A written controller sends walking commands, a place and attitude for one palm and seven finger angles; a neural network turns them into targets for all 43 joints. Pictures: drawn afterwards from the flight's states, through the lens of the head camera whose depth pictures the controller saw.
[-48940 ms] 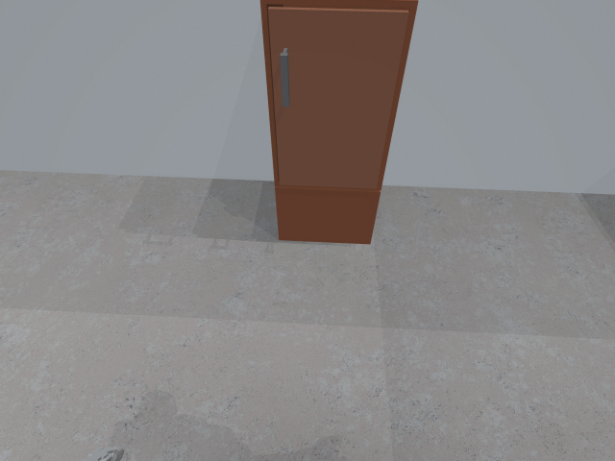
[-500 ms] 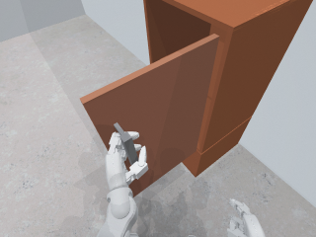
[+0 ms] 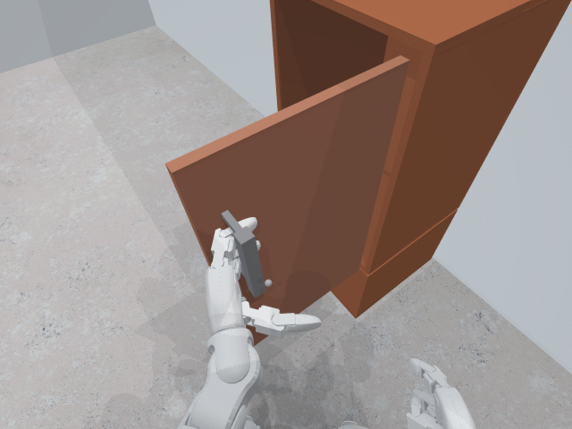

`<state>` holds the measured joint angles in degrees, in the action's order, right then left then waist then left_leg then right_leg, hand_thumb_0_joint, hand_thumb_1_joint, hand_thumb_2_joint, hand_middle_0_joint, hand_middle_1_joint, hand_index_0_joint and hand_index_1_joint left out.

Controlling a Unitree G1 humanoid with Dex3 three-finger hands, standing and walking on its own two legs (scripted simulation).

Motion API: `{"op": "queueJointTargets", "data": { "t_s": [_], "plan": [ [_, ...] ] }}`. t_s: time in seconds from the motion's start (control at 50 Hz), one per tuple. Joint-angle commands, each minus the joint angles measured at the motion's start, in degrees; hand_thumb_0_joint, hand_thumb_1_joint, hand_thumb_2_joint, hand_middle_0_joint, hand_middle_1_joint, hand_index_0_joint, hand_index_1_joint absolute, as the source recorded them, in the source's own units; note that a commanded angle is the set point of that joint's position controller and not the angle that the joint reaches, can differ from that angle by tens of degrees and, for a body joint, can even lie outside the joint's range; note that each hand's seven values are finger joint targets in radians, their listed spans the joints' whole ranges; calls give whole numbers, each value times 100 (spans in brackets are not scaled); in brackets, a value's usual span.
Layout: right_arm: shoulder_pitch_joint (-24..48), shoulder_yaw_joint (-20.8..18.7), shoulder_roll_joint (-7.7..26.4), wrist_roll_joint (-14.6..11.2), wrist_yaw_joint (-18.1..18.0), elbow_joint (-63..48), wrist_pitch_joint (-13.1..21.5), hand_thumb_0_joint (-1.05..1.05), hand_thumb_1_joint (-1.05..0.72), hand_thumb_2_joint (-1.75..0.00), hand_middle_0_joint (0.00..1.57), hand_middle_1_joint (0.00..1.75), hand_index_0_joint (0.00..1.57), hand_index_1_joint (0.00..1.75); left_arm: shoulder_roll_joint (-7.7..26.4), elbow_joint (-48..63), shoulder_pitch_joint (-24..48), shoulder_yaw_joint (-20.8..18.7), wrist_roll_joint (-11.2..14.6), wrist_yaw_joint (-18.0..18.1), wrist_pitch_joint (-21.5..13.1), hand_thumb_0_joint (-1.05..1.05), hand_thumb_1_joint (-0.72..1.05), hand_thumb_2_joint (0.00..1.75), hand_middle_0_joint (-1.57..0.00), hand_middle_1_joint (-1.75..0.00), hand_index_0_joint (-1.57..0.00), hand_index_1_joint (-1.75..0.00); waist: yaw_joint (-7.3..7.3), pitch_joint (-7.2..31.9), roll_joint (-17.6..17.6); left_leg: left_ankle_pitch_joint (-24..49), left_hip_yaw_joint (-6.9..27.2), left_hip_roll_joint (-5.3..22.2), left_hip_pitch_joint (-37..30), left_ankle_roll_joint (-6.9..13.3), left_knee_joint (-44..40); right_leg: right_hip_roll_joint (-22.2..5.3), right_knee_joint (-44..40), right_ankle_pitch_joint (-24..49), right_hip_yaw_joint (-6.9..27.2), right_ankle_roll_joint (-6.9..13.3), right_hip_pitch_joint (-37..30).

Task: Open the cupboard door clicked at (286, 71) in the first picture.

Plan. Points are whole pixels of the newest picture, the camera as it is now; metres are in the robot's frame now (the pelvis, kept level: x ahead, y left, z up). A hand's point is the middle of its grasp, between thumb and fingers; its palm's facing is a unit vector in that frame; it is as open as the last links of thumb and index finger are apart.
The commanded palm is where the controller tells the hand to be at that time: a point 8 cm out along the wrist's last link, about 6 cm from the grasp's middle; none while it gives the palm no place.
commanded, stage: open thumb and fingers to let go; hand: left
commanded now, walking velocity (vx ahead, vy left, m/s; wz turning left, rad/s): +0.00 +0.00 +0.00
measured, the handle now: (243, 255) +0.35 +0.08 +0.05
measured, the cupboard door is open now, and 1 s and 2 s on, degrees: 90 93 93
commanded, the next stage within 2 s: slide the hand sideways off the handle in 0.10 s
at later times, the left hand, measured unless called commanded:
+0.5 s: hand (263, 310) +0.26 +0.04 +0.06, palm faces -0.21 -0.98 +0.04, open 16.3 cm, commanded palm +0.24 +0.09 +0.06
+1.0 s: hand (232, 337) +0.23 +0.08 +0.06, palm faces -0.16 -0.99 +0.00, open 16.3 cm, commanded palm +0.21 +0.14 +0.06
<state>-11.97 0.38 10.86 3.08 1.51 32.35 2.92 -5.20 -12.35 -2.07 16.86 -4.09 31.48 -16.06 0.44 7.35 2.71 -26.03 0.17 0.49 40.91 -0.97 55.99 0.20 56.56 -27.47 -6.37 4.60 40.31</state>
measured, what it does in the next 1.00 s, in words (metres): stands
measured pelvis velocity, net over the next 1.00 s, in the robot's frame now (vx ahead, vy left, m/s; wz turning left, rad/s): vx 0.01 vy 0.02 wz -0.01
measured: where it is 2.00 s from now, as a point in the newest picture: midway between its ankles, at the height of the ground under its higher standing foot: outside the picture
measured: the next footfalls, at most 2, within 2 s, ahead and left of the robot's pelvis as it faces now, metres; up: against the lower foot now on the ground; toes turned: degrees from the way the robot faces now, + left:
none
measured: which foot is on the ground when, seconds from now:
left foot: down 0.00-1.00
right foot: down 0.00-1.00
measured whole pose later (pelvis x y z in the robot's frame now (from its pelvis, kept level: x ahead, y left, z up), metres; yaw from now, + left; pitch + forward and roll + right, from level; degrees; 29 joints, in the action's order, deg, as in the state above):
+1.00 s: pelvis +0.01 +0.02 -0.01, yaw -1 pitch +12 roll +0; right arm -14.9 1.9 12.3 -0.1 0.4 22.8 3.9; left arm 4.5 10.6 -23.6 14.4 1.8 0.2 -16.4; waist -0.2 6.9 2.7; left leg -29.7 -1.1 0.0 43.5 0.9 61.3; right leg -0.3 61.0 -30.2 -5.0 2.9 42.8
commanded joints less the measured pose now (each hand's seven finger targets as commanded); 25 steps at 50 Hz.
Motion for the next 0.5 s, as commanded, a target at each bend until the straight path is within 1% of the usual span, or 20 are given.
{"op": "queueJointTargets", "data": {
  "t_s": [0.0,0.02,0.06,0.08,0.1,0.16,0.18,0.2,0.22,0.24,0.26,0.28,0.3,0.32,0.34,0.36,0.38,0.4,0.44,0.48],
  "plan": [
    [466,-178,449,14,-5,-895,301,0,-90,-90,20,30,20,30,-805,1321,1221,102,-139,87,-334,0,-50,30,-18,-45,-18,-45,80,1328,-661,907,68,-179,-599,179,-527,-130,-1187,1296,611,-318,-763],
    [461,-172,444,10,-10,-887,294,0,-90,-90,20,30,20,30,-774,1276,1201,57,-127,100,-327,0,-50,30,-17,-40,-17,-40,75,1301,-745,896,73,-178,-582,174,-528,-135,-1212,1285,625,-326,-773],
    [521,-160,452,3,-13,-881,277,0,-90,-90,20,30,20,30,-712,1258,1289,-7,-102,124,-297,0,-50,30,-15,-30,-15,-30,51,1247,-678,817,71,-186,-538,168,-546,-140,-1244,1105,646,-315,-751],
    [513,-150,442,10,-16,-860,277,0,-90,-90,20,30,20,30,-750,1233,1397,-4,-93,142,-290,0,-50,30,-15,-30,-15,-30,71,1247,-766,804,71,-200,-529,176,-541,-144,-1261,1092,659,-329,-766],
    [523,-158,431,5,-15,-866,282,0,-90,-90,20,30,20,30,-765,1256,1335,-26,-93,149,-290,0,-50,30,-15,-30,-15,-30,47,1239,-724,821,68,-190,-549,169,-546,-136,-1255,1083,646,-320,-755],
    [565,-149,433,11,10,-860,303,0,-90,-90,20,30,20,30,-933,1175,1390,127,-109,148,-267,0,-50,30,-15,-30,-15,-30,87,1158,-669,777,79,-176,-572,179,-540,-107,-1222,950,571,-305,-588],
    [540,-156,438,9,6,-838,306,0,-90,-90,20,30,20,30,-892,1167,1486,100,-105,146,-277,0,-50,30,-15,-30,-15,-30,110,1157,-764,741,83,-180,-562,181,-524,-119,-1251,904,597,-319,-587],
    [175,-147,689,-17,33,-684,288,0,-90,-90,20,30,20,30,-179,1285,1535,1234,-747,-1090,-490,0,-50,30,-15,-30,-15,-30,577,841,-924,834,56,-174,-575,301,-479,-133,-1125,1554,743,-320,-459],
    [140,-195,660,-79,-7,-878,309,0,-90,-90,20,30,20,30,184,1578,1781,805,-501,-1758,-715,0,-50,30,-15,-30,-15,-30,418,1280,-726,906,78,-213,-482,324,-416,-195,-1007,1810,789,-305,-734],
    [146,-205,684,-103,-49,-943,323,0,-90,-90,20,30,20,30,357,1775,1823,762,-368,-2260,-831,0,-50,30,-15,-30,-15,-30,385,1584,-506,1038,58,-218,-568,332,-360,-219,-904,2079,867,-296,-917],
    [122,-197,673,-157,-82,-1019,357,0,-90,-90,20,30,20,30,453,1926,1725,710,-167,-2735,-885,0,-50,30,-15,-30,-15,-30,337,1776,-417,1117,49,-235,-649,329,-346,-232,-880,2206,891,-301,-1004],
    [96,-177,680,-219,-106,-1086,383,0,-90,-90,20,30,20,30,435,1819,1469,679,92,-3145,-848,0,-50,30,-15,-30,-15,-30,363,1667,-465,1100,62,-232,-677,320,-379,-226,-930,2188,888,-310,-1031],
    [127,-145,654,-286,-130,-1199,411,0,-90,-90,20,30,20,30,315,1857,1293,625,427,-3392,-760,0,-50,30,-15,-30,-15,-30,338,1573,-498,967,69,-233,-652,313,-429,-213,-1034,1931,896,-333,-1023],
    [167,-121,653,-332,-158,-1259,438,0,-90,-90,20,30,20,30,279,1848,1164,452,719,-3489,-663,0,-50,30,-15,-30,-15,-30,295,1363,-653,786,74,-231,-591,288,-497,-199,-1181,1514,889,-343,-999],
    [211,-98,668,-374,-170,-1281,458,0,-90,-90,20,30,20,30,176,1786,1046,365,925,-3489,-557,0,-50,30,-15,-30,-15,-30,275,1184,-801,700,89,-221,-584,274,-566,-179,-1292,1193,860,-333,-950],
    [223,-101,689,-375,-183,-1301,480,0,-90,-90,20,30,20,30,180,1786,877,205,1050,-3409,-502,0,-50,30,-15,-30,-15,-30,231,1071,-962,592,103,-208,-534,255,-607,-178,-1328,920,809,-354,-886],
    [238,-108,709,-381,-181,-1323,481,0,-90,-90,20,30,20,30,263,1785,687,43,1073,-3290,-458,0,-50,30,-15,-30,-15,-30,157,979,-1010,541,105,-202,-531,245,-653,-159,-1343,752,769,-348,-826],
    [258,-114,715,-371,-166,-1357,492,0,-90,-90,20,30,20,30,292,1964,636,-26,1040,-3159,-459,0,-50,30,-15,-30,-15,-30,113,1029,-938,530,104,-204,-584,244,-679,-144,-1281,681,692,-332,-774],
    [220,-129,720,-341,-114,-1415,491,0,-90,-90,20,30,20,30,391,2096,330,-69,835,-2914,-466,0,-50,30,-15,-30,-15,-30,43,1017,-777,666,109,-199,-581,247,-665,-113,-1101,900,613,-291,-735],
    [148,-149,712,-305,-60,-1477,458,0,-90,-90,20,30,20,30,508,2207,51,-111,595,-2765,-505,0,-50,30,-15,-30,-15,-30,35,1023,-754,752,105,-180,-529,239,-607,-110,-937,1069,580,-277,-665]
  ]
}}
